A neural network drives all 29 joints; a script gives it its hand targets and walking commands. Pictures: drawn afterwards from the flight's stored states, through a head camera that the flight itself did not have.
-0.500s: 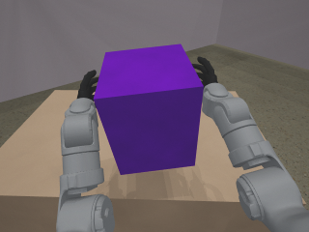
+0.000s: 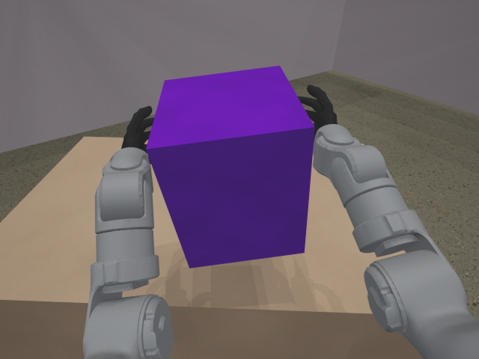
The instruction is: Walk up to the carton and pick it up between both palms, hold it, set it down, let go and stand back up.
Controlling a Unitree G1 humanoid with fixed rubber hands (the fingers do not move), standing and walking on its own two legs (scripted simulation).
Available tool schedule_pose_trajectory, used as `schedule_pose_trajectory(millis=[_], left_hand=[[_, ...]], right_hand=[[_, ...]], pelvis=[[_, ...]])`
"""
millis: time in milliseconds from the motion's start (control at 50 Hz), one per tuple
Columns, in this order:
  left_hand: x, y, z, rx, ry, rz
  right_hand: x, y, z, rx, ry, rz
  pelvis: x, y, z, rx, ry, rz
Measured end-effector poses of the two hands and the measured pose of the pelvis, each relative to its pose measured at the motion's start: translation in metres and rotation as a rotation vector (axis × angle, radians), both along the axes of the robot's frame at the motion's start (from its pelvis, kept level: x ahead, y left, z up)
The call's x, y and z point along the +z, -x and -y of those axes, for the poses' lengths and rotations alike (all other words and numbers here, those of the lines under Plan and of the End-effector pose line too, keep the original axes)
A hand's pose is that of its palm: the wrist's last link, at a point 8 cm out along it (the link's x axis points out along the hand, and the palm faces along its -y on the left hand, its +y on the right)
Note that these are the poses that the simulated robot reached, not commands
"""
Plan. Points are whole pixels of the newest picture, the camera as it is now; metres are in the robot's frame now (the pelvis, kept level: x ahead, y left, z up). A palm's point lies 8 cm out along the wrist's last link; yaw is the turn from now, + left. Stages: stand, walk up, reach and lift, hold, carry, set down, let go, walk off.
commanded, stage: hold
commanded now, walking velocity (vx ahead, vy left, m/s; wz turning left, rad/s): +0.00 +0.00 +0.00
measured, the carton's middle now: (234, 166) +0.39 +0.01 +0.19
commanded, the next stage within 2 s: none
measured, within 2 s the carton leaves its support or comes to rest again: neither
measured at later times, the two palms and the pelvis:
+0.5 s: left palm (139, 158) +0.35 +0.15 +0.24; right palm (329, 139) +0.36 -0.14 +0.26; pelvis +0.00 +0.00 +0.00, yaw +0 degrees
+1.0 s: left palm (130, 160) +0.34 +0.16 +0.24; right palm (325, 142) +0.35 -0.13 +0.26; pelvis -0.02 +0.00 +0.00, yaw +0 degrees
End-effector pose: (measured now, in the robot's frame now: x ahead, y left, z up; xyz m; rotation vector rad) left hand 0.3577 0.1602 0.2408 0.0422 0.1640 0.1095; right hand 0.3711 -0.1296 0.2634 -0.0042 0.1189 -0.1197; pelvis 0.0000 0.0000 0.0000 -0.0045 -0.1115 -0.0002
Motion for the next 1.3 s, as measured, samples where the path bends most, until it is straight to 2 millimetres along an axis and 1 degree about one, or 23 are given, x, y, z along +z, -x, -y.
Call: schedule_pose_trajectory(millis=[180,400,440,580,700,760,840,960,1100,1200,1300], left_hand=[[-0.003,0.0,0.004,0.004,-0.001,0.0],[0.001,0.002,0.007,0.011,0.004,0.006],[0.001,0.005,0.007,0.013,-0.005,0.015],[-0.004,0.015,0.01,0.0,-0.011,0.007],[-0.012,0.019,0.012,-0.014,-0.022,-0.018],[-0.01,0.023,0.011,-0.015,-0.021,-0.001],[-0.002,0.026,0.007,-0.01,-0.012,0.025],[0.004,0.022,-0.002,0.001,-0.014,0.008],[0.003,0.014,-0.008,0.002,-0.013,-0.002],[-0.002,0.009,-0.006,-0.005,-0.024,-0.014],[-0.003,0.003,0.002,-0.013,-0.036,-0.006]], right_hand=[[-0.004,0.0,0.004,0.002,0.0,-0.001],[-0.003,0.001,0.007,0.006,0.008,0.005],[-0.003,0.003,0.007,0.011,0.013,0.012],[-0.017,0.016,0.011,-0.001,0.001,0.003],[-0.029,0.025,0.013,-0.013,0.003,-0.023],[-0.027,0.028,0.012,-0.013,0.01,-0.006],[-0.017,0.031,0.008,-0.015,0.0,0.02],[-0.007,0.025,-0.001,-0.006,0.008,0.003],[-0.003,0.016,-0.008,-0.002,0.017,-0.008],[-0.009,0.012,-0.006,-0.007,0.013,-0.02],[-0.013,0.009,0.003,-0.014,0.004,-0.014]], pelvis=[[0.0,-0.002,-0.001,-0.002,0.0,0.002],[0.0,-0.003,0.003,0.004,-0.003,0.019],[0.0,-0.004,0.004,0.003,-0.002,0.021],[0.0,-0.001,0.005,0.009,0.001,0.039],[0.0,0.009,0.004,0.002,0.003,0.042],[-0.001,0.014,0.002,-0.002,0.006,0.039],[-0.001,0.018,0.0,-0.007,0.007,0.03],[0.0,0.023,-0.002,-0.009,0.006,0.022],[0.0,0.021,-0.005,-0.005,0.006,0.01],[0.0,0.016,-0.006,-0.001,0.006,0.01],[0.0,0.009,-0.006,0.0,0.006,0.001]])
